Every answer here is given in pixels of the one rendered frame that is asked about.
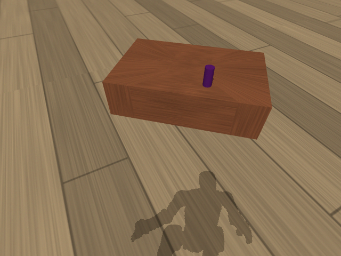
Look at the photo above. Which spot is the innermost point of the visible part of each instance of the can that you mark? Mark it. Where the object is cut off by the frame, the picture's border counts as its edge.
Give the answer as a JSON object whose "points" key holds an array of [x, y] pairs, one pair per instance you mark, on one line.
{"points": [[208, 75]]}

